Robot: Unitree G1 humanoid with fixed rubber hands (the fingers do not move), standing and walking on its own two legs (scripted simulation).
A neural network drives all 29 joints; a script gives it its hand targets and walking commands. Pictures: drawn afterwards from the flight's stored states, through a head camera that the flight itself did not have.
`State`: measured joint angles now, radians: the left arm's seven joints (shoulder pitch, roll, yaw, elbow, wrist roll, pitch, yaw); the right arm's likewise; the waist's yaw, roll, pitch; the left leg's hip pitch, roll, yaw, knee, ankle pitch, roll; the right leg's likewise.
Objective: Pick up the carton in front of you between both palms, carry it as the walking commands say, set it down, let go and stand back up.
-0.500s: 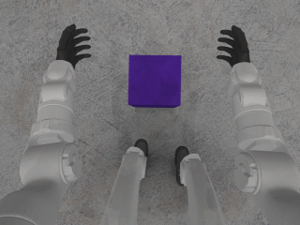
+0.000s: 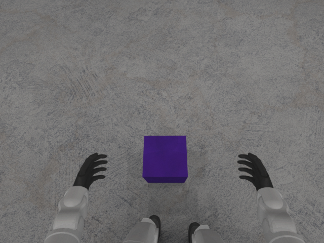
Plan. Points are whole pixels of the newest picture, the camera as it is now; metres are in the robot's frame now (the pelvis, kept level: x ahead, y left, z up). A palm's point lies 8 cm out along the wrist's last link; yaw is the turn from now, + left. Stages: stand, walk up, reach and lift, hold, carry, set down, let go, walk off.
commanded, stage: let go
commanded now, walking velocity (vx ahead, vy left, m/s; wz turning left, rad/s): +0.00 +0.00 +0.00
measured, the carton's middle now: (165, 160) +0.42 +0.05 -0.63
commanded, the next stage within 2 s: stand in 0.66 s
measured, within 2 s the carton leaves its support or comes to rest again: neither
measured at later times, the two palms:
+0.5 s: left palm (84, 213) +0.17 +0.21 -0.04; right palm (300, 225) +0.17 -0.25 -0.04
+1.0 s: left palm (57, 225) +0.14 +0.27 -0.07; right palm (312, 239) +0.15 -0.29 -0.06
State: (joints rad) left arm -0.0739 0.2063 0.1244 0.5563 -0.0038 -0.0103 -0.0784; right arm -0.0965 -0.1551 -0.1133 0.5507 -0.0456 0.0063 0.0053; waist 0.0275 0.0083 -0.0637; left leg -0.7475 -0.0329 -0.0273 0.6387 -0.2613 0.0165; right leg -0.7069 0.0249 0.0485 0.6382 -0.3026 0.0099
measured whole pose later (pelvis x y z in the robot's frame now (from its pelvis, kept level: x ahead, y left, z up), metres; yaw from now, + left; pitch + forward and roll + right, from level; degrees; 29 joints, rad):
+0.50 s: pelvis +0.01 -0.02 +0.02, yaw +1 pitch -5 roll +1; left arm 0.21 0.21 0.05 0.42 0.02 0.14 -0.08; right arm 0.22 -0.21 -0.04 0.42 -0.01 0.13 0.07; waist 0.00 -0.02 0.11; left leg -0.11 -0.02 -0.04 0.44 -0.25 -0.01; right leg -0.07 0.04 0.04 0.46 -0.30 -0.03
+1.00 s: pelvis +0.02 +0.00 +0.02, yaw +0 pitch -2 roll +0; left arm 0.23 0.30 0.07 0.69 0.02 0.00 0.02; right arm 0.20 -0.29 -0.08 0.75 -0.03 -0.02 -0.02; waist 0.00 -0.02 0.01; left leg -0.19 -0.03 -0.04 0.52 -0.30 0.01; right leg -0.14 0.02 0.04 0.49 -0.32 0.00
